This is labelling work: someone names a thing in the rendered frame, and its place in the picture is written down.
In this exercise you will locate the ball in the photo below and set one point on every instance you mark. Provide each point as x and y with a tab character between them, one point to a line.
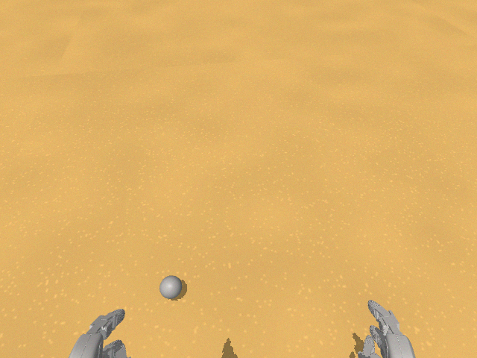
170	287

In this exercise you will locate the left robot hand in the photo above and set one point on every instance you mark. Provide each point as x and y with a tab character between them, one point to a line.
90	345

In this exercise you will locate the right robot hand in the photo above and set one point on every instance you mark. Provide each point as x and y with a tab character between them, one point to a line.
392	343

